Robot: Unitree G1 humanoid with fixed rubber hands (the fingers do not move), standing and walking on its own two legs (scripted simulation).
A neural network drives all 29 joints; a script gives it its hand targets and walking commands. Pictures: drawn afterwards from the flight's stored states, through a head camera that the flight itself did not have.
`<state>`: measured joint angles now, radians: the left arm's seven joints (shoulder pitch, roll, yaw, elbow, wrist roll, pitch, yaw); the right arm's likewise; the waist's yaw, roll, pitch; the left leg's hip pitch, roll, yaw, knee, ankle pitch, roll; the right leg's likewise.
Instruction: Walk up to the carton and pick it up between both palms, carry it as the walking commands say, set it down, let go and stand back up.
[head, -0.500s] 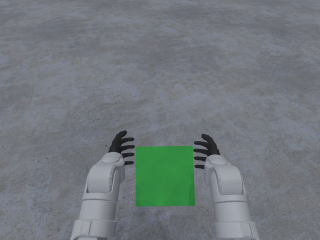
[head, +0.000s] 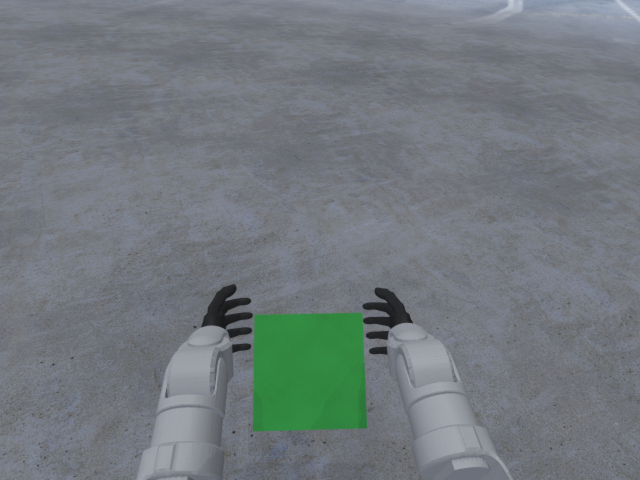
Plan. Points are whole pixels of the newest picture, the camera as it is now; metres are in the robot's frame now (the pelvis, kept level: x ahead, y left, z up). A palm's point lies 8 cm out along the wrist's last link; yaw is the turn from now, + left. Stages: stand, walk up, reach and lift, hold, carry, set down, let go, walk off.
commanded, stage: hold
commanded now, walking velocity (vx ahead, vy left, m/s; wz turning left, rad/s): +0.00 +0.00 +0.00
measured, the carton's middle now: (309, 363) +0.32 +0.04 -0.06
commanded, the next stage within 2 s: set down in 0.40 s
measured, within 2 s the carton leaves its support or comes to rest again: neither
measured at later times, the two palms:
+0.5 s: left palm (221, 337) +0.27 +0.16 +0.05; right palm (407, 349) +0.28 -0.09 +0.04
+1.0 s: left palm (234, 367) +0.28 +0.15 -0.03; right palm (398, 368) +0.30 -0.09 -0.03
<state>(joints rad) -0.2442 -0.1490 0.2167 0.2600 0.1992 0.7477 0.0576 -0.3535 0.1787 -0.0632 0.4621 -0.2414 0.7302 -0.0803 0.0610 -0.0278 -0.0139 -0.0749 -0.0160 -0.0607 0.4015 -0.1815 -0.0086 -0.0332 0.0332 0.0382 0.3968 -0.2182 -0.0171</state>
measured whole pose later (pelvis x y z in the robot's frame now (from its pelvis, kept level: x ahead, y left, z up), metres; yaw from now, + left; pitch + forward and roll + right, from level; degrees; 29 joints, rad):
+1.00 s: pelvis -0.03 -0.01 -0.02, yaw +0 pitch +0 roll +0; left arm -0.43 -0.21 0.43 0.57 0.34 0.42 0.06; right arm -0.51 0.24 -0.32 0.71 -0.35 0.43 -0.13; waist 0.06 -0.01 0.04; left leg -0.42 -0.02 -0.10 0.66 -0.24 -0.03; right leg -0.39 0.08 0.05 0.68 -0.29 -0.04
